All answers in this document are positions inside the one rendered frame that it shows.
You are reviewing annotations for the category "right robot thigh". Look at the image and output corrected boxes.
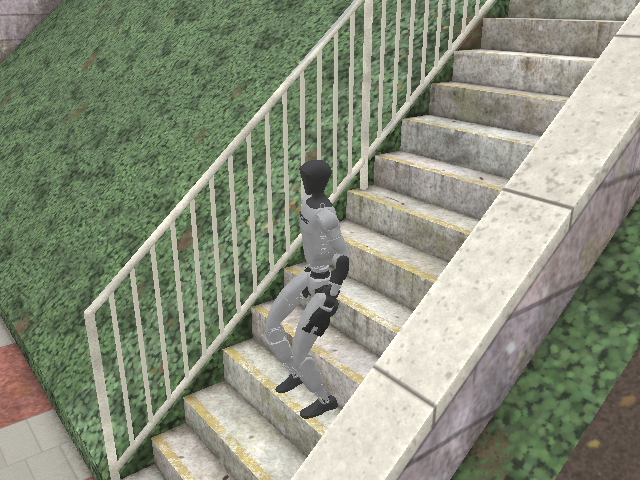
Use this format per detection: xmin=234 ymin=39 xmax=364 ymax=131
xmin=265 ymin=271 xmax=311 ymax=343

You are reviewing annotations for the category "robot left upper arm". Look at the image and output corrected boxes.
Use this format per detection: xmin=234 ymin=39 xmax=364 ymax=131
xmin=316 ymin=209 xmax=351 ymax=267

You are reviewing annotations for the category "left robot foot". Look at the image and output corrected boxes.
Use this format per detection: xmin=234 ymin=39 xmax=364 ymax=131
xmin=300 ymin=395 xmax=338 ymax=419

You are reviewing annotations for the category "left robot hand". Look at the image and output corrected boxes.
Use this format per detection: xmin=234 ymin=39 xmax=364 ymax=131
xmin=302 ymin=307 xmax=331 ymax=337

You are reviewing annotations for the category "left robot forearm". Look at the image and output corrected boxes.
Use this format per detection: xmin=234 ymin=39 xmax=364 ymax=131
xmin=319 ymin=255 xmax=349 ymax=312

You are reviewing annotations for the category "right robot hand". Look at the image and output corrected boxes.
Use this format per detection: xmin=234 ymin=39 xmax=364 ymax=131
xmin=302 ymin=267 xmax=311 ymax=298

